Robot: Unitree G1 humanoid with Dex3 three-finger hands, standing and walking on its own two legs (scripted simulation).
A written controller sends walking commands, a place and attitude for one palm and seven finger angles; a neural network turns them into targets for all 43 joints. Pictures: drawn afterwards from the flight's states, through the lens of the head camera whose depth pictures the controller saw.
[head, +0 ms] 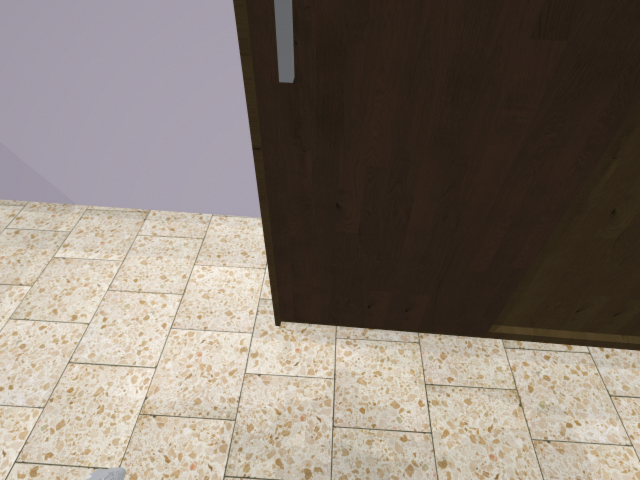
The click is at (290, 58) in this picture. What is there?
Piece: wardrobe's sliding door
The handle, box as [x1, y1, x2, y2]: [274, 0, 294, 82]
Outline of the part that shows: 274,0 279,81 292,82 294,75 291,0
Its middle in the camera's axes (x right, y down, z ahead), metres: -0.06 -0.37 +0.63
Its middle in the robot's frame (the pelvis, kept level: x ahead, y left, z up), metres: +0.74 +0.10 +0.27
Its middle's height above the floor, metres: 1.04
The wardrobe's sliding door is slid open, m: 0.00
